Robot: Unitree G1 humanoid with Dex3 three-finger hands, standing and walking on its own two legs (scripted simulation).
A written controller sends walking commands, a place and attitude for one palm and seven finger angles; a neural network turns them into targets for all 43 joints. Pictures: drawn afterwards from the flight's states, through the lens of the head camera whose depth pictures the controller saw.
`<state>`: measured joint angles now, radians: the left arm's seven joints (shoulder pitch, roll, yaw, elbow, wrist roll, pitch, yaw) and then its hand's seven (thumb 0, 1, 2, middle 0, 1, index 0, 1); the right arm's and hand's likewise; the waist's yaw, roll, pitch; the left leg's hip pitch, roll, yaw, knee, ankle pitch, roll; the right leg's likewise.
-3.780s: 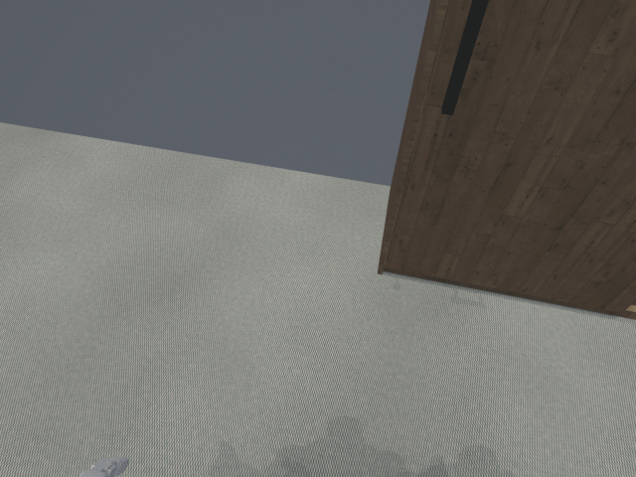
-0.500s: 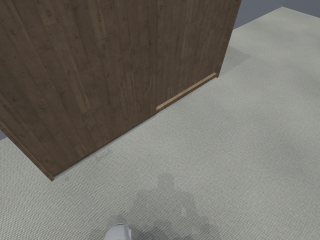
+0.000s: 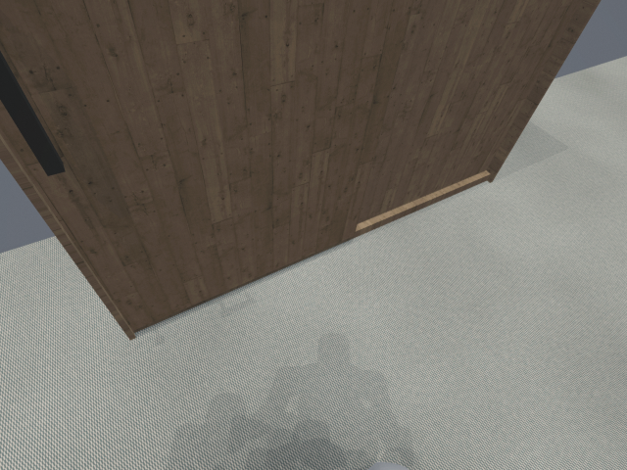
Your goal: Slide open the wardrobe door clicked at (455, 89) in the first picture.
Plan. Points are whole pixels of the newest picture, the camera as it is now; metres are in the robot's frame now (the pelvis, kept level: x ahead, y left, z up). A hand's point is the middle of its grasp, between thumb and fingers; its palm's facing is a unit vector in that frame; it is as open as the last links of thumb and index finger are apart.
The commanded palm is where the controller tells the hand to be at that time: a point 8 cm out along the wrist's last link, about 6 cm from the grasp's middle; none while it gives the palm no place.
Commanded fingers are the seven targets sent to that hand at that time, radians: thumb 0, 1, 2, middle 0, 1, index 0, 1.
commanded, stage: turn to face it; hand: left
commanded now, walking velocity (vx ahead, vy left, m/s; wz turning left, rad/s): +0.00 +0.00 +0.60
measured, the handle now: (2, 74) +0.59 +0.50 +0.15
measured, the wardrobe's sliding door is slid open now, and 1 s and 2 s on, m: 0.00 0.00 0.00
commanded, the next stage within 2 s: take the last steps up to it in 0.82 s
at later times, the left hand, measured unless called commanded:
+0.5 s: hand out of the picture +0.02 +0.15 -0.15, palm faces +0.33 -0.91 -0.25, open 7.4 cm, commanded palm none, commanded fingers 0.00 0.90 0.90 -0.20 -0.30 -0.20 -0.30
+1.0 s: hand out of the picture -0.06 +0.20 -0.17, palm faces +0.52 -0.82 -0.24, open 7.4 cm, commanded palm none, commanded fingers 0.00 0.90 0.90 -0.20 -0.30 -0.20 -0.30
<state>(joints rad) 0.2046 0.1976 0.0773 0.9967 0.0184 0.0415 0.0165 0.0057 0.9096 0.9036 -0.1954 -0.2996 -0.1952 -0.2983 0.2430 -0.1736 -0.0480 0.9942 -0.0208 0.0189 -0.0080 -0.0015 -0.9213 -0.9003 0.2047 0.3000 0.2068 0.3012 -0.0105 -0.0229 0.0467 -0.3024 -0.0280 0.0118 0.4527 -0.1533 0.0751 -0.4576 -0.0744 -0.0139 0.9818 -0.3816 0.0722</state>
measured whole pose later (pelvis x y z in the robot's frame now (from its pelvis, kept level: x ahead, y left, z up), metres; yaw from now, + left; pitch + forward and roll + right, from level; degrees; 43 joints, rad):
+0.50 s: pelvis -0.01 -0.06 +0.00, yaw +20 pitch -1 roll +2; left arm 0.19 0.17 0.04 0.90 0.02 0.01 0.02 0.01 0.90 0.90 -0.20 -0.30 -0.20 -0.30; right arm 0.21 -0.26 -0.10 0.95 -0.02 0.09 0.02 0.01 -0.91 -0.90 0.20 0.30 0.20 0.30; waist -0.03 0.01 0.07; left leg -0.48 0.06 0.03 1.04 -0.39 -0.08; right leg -0.18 -0.13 -0.21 0.51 -0.31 0.00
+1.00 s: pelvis -0.02 -0.02 +0.00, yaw +30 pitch -1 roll -1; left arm 0.18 0.24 0.06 0.96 0.01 0.05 0.01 0.01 0.91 0.90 -0.19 -0.30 -0.19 -0.30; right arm 0.16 -0.18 -0.03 0.95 -0.03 0.02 -0.01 0.00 -0.90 -0.90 0.21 0.30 0.21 0.30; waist 0.00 -0.01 0.07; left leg -0.21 0.00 0.02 0.47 -0.26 0.03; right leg -0.37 -0.08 -0.05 0.84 -0.44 0.08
